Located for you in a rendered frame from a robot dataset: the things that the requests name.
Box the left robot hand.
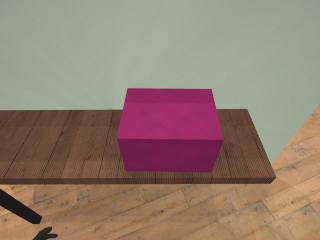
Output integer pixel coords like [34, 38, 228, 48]
[33, 226, 58, 240]

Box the table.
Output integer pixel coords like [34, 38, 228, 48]
[0, 109, 277, 224]

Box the carton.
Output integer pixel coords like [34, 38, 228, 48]
[116, 88, 224, 173]

